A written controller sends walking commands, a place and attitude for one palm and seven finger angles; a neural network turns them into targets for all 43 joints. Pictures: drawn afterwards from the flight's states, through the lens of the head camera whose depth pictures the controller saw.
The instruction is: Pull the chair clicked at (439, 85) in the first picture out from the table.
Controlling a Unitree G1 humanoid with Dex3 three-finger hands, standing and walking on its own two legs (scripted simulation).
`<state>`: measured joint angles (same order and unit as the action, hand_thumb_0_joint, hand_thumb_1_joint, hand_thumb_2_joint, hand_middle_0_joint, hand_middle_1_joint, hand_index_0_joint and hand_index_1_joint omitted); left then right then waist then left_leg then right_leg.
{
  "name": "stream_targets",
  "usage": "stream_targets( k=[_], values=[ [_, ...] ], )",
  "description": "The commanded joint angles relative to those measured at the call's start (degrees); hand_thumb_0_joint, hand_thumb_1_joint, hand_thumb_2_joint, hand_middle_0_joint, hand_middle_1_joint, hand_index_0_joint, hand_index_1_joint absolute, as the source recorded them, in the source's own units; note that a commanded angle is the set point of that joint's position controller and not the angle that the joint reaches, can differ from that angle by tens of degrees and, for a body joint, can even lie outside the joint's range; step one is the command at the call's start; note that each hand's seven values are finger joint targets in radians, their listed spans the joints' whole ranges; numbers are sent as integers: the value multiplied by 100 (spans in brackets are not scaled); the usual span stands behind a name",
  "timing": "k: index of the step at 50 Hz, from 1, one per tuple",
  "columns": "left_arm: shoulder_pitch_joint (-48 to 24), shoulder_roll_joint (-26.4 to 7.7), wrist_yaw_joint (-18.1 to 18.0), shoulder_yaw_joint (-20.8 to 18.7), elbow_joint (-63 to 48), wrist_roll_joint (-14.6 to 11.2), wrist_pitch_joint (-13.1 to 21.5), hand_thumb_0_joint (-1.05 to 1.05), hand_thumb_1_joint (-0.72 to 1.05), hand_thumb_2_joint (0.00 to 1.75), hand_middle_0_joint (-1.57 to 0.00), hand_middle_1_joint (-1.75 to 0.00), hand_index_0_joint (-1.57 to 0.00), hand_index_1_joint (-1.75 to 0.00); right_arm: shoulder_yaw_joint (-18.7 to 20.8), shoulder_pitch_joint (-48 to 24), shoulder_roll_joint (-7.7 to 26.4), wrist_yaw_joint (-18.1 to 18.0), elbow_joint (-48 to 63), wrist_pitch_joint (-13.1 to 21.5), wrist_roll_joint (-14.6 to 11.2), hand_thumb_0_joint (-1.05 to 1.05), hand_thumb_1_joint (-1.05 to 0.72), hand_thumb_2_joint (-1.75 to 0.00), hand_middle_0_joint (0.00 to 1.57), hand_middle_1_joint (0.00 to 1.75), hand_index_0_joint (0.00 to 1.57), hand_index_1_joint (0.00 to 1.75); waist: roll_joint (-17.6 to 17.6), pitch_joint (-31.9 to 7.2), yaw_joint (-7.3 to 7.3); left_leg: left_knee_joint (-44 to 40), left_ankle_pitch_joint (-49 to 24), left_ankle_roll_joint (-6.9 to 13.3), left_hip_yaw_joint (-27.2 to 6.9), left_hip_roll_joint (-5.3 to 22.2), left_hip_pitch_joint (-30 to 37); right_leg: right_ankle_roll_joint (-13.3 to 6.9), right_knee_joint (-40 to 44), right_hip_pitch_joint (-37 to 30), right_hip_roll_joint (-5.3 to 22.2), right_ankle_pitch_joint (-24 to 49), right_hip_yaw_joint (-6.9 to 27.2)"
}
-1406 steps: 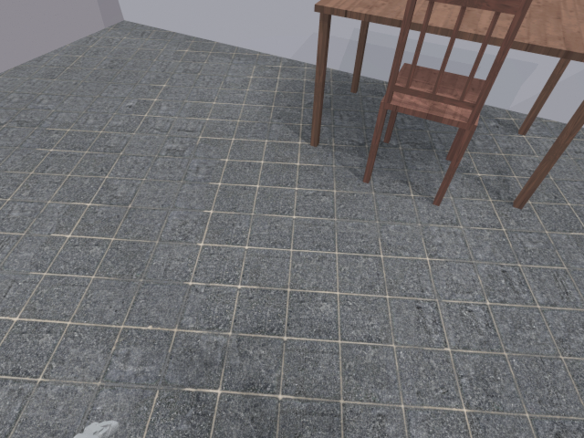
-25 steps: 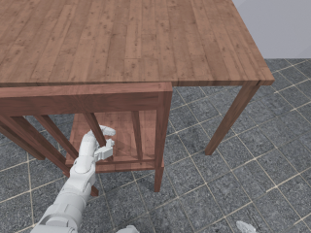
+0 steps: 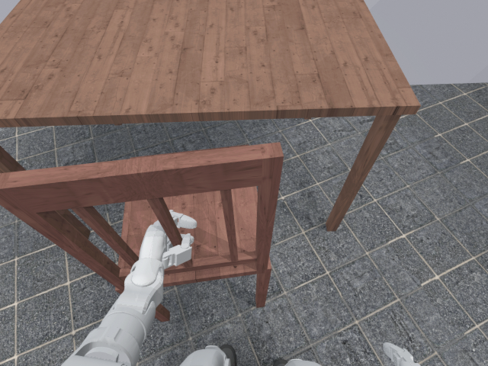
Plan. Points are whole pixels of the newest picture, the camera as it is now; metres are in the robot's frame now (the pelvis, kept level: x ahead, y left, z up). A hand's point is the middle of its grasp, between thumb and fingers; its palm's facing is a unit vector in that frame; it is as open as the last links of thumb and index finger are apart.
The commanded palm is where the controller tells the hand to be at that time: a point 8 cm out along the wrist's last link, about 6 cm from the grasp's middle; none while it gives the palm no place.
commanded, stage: step backward, pulling the chair out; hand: left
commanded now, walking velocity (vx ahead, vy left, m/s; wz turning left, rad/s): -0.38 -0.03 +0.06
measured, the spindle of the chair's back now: (174, 236) +0.34 +0.15 -0.06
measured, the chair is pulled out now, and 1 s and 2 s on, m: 0.16 0.26 0.45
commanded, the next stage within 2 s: none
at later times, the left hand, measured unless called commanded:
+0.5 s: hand (183, 261) +0.30 +0.13 -0.07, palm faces +0.03 -0.98 -0.18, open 5.1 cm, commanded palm +0.28 +0.18 -0.07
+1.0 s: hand (174, 300) +0.23 +0.13 -0.07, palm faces -0.04 -0.98 -0.20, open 5.1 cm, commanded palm +0.22 +0.19 -0.06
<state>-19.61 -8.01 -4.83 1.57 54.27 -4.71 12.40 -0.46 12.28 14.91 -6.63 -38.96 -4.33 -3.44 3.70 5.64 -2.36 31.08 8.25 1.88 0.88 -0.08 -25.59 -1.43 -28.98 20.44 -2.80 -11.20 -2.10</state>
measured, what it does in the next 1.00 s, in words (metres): steps on the spot: left foot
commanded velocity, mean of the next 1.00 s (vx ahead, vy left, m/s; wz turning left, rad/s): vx -0.38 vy -0.03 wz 0.04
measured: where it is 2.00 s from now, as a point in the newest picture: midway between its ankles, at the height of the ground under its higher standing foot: outside the picture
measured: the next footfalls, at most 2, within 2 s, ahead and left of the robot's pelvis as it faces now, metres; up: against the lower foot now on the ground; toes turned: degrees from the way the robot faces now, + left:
left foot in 0.56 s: -0.05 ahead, +0.18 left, +0.00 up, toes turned +1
right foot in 1.32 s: -0.09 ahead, -0.11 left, +0.00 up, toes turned +0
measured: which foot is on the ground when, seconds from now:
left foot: down 0.00-0.34, up 0.36-0.54, down 0.56-1.00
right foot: down 0.00-1.00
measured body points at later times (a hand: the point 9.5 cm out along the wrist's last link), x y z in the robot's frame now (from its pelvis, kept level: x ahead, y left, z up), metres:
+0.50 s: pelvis -0.03 +0.00 +0.00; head +0.05 -0.01 +0.44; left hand +0.29 +0.18 -0.05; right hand +0.07 -0.27 -0.13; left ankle -0.06 +0.14 -0.69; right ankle +0.04 -0.11 -0.73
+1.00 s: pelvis -0.09 +0.02 -0.01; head -0.02 +0.00 +0.43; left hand +0.23 +0.19 -0.05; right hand +0.03 -0.22 -0.15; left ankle -0.11 +0.17 -0.72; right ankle +0.03 -0.10 -0.73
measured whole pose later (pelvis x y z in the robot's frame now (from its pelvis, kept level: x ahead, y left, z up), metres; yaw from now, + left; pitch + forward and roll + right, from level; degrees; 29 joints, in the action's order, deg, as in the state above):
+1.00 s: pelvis -0.09 +0.02 -0.01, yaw +1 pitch +2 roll +1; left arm -18.0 -7.7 -5.1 2.3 44.9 -1.0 8.8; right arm -0.3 9.8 11.2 -5.4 -38.8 -4.4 -1.4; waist 0.8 7.5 -2.3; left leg 43.4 26.6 -2.4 -1.3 1.8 -22.2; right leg -0.6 -32.5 29.6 3.5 -5.4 -3.3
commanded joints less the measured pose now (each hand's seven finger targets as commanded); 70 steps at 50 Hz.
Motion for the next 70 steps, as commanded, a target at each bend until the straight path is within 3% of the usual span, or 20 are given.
stream_targets(
  k=[1, 7, 12, 15, 17, 20, 22, 26, 29, 32, 41, 49, 53, 55, 57, 60, 63, 65, 68, 70],
  values=[
    [-1900, -1191, -185, -36, -937, 273, 317, 0, 90, 90, -50, -145, -50, -145, 230, 4, 736, -102, 446, 415, -6, 0, -90, -90, 20, 30, 20, 30, -371, -1771, 0, -351, 748, -24, -765, 555, 1556, -52, 984, 333, 1048, -1104, 841],
    [-2047, -1021, -198, 5, -1113, 269, 324, 0, 90, 90, -50, -145, -50, -145, 165, -201, 718, -132, 458, 547, 101, 0, -90, -90, 20, 30, 20, 30, 407, -1906, 106, -1366, 981, 399, -1895, 1391, 1176, -3, -669, 77, 439, -1186, 493],
    [-1910, -1088, -186, -72, -1117, 341, 283, 0, 90, 90, -50, -145, -50, -145, 200, -78, 674, -96, 418, 581, 171, 0, -90, -90, 20, 30, 20, 30, 261, -2087, 84, -745, -154, 363, -1417, 1241, 1186, -40, -247, -491, 580, -348, 592],
    [-1780, -1218, -168, -145, -1086, 349, 252, 0, 90, 90, -50, -145, -50, -145, 263, -190, 676, -84, 516, 590, 147, 0, -90, -90, 20, 30, 20, 30, -180, -1681, 88, -310, 1457, 105, -1055, 772, 303, -329, 381, -473, 1115, -1282, 1326],
    [-1826, -1331, -238, -192, -1089, 366, 278, 0, 90, 90, -50, -145, -50, -145, 293, -73, 664, -50, 433, 605, 84, 0, -90, -90, 20, 30, 20, 30, -1061, -1630, 74, 1694, 1714, -320, -418, -32, 931, -842, 1748, 656, 2256, -2678, 2435],
    [-1687, -1155, -261, -252, -1003, 380, 81, 0, 90, 90, -50, -145, -50, -145, 227, -228, 568, 12, 381, 626, 155, 0, -90, -90, 20, 30, 20, 30, -1102, -1862, 205, 3119, 2097, -361, -834, -65, 8, -1262, 1306, -452, 2752, 280, 2255],
    [-1745, -1218, -273, -370, -1231, 390, 35, 0, 90, 90, -50, -145, -50, -145, 136, -238, 499, 19, 371, 649, 127, 0, -90, -90, 20, 30, 20, 30, -982, -2038, 118, 2141, 2192, -335, -926, 119, 96, -930, 609, -1121, 2480, 2048, 1520],
    [-1542, -1071, -284, -204, -1339, 348, -135, 0, 90, 90, -50, -145, -50, -145, 156, -4, 616, -73, 222, 526, 155, 0, -90, -90, 20, 30, 20, 30, -822, -2329, -7, -735, 320, -373, -421, 212, 826, -297, -249, -1778, 1876, 3064, 912],
    [-1672, -760, -218, -10, -1719, 367, -211, 0, 90, 90, -50, -145, -50, -145, 359, -1, 787, -77, 511, 323, 189, 0, -90, -90, 20, 30, 20, 30, -172, -2548, 76, -104, -2810, -23, -974, 1174, 1536, 125, -551, -1175, 1000, 2885, 383],
    [-1993, -564, -85, 255, -2233, 456, -135, 0, 90, 90, -50, -145, -50, -145, 362, 51, 605, -41, 619, 228, 151, 0, -90, -90, 20, 30, 20, 30, -898, -3033, -178, 270, -1901, -431, -221, 666, 1350, -122, -307, -2082, 1470, 4314, 504],
    [-1155, -545, -31, 116, -2770, 532, -109, 0, 90, 90, -50, -145, -50, -145, 338, -405, 535, 77, 1004, 14, 303, 0, -90, -90, 20, 30, 20, 30, 916, -2097, 29, -605, -1487, -28, -582, 1368, 525, 108, -1117, -1153, 646, 959, 50],
    [-1478, -1178, -184, -293, -1679, 535, -106, 0, 90, 90, -50, -145, -50, -145, 338, 22, 414, 3, 423, 273, 153, 0, -90, -90, 20, 30, 20, 30, -1949, -2097, 117, 2314, 2371, -331, -138, -82, 454, -564, 1720, -488, 2273, -442, 1575],
    [-1599, -818, -163, -118, -1426, 533, -172, 0, 90, 90, -50, -145, -50, -145, 115, -7, 362, -8, 335, 341, 153, 0, -90, -90, 20, 30, 20, 30, -1513, -2339, 17, 429, 1830, -330, -37, 105, 1029, -233, 1038, -858, 1847, 350, 539],
    [-1484, -783, -149, 8, -1457, 444, -188, 0, 90, 90, -50, -145, -50, -145, 176, 49, 645, -74, 356, 312, 183, 0, -90, -90, 20, 30, 20, 30, -395, -2044, -1, -1222, 1057, -118, -433, 543, 1184, 85, 298, -602, 1355, -10, 285],
    [-1595, -476, -143, 196, -1731, 477, -217, 0, 90, 90, -50, -145, -50, -145, 279, -141, 797, -87, 659, 194, 246, 0, -90, -90, 20, 30, 20, 30, 1221, -1714, 136, -1256, -517, 473, -1488, 1781, 428, 239, -1598, -461, 550, -179, -124],
    [-2125, -416, -146, 201, -1983, 461, -173, 0, 90, 90, -50, -145, -50, -145, 250, -301, 494, 41, 541, 196, 322, 0, -90, -90, 20, 30, 20, 30, 896, -1490, 81, -876, -2348, 758, -1492, 2055, 880, 99, -2557, 139, 495, -1517, 250],
    [-2124, -346, -169, 173, -1545, 508, -10, 0, 90, 90, -50, -145, -50, -145, 416, 161, 648, 164, 252, 390, 266, 0, -90, -90, 20, 30, 20, 30, 507, -1914, 46, 237, -4294, 258, -1058, 1679, 2961, -3, 69, 20, 526, -313, 60],
    [-2224, -486, -132, 164, -1403, 594, 135, 0, 90, 90, -50, -145, -50, -145, 381, 282, 638, 171, 181, 431, 266, 0, -90, -90, 20, 30, 20, 30, 211, -2298, -12, 651, -3971, 5, -787, 1381, 2619, -49, 818, -1027, 663, 1902, 161],
    [-2388, -951, -109, -37, -1176, 597, 218, 0, 90, 90, -50, -145, -50, -145, 311, 15, 482, 63, 257, 346, 187, 0, -90, -90, 20, 30, 20, 30, -772, -2111, -12, 1143, 931, -496, -228, 470, 514, -642, 467, -2117, 2127, 5114, 1269],
    [-1989, -1275, -126, -370, -945, 502, 12, 0, 90, 90, -50, -145, -50, -145, 411, -174, 620, 2, 265, 309, 136, 0, -90, -90, 20, 30, 20, 30, -1278, -2405, 179, 1787, 1986, -454, -527, 272, 34, -760, 270, -2494, 2505, 5783, 1406]
  ],
)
